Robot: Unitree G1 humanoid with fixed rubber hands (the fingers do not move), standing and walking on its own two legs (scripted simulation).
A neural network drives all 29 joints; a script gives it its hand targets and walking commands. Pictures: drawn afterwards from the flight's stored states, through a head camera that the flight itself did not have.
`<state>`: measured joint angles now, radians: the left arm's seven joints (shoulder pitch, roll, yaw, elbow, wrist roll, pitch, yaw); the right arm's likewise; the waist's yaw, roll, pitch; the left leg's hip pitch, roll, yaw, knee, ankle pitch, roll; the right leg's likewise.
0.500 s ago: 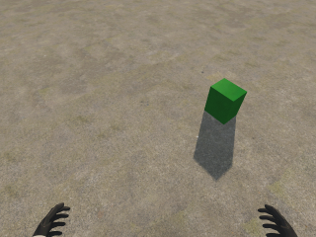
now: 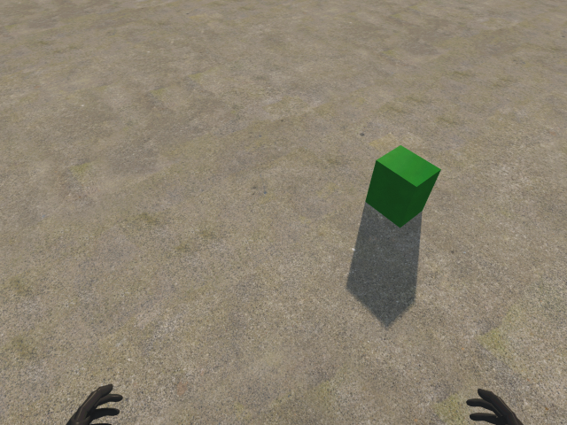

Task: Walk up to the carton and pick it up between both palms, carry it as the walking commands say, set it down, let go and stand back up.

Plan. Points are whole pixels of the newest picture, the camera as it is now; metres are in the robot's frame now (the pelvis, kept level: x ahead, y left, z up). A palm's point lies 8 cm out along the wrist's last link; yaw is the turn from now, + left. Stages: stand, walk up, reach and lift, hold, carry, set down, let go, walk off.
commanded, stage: stand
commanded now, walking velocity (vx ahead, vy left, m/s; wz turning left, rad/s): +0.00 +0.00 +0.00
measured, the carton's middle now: (400, 186) +1.19 -0.51 -0.64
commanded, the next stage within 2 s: walk up in 1.32 s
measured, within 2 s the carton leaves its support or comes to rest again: neither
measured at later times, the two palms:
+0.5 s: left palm out of the picture +0.10 +0.31 -0.09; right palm out of the picture +0.10 -0.31 -0.09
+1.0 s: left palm out of the picture +0.11 +0.31 -0.09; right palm out of the picture +0.10 -0.31 -0.09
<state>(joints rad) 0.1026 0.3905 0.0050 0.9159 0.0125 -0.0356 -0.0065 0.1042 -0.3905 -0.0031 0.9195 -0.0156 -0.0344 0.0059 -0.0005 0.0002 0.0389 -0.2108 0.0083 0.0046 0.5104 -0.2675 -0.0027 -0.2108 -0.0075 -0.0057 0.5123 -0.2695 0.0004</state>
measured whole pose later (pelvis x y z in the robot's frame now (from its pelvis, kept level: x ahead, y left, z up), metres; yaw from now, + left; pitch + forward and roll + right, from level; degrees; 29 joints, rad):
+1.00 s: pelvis +0.00 +0.00 +0.01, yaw +0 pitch -2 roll +0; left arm 0.08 0.40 0.00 1.06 0.01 -0.02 0.00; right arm 0.08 -0.39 0.00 1.06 -0.01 -0.02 0.00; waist 0.00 0.00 0.04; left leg -0.12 0.01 0.01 0.34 -0.18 -0.01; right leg -0.12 -0.01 0.00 0.35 -0.19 0.00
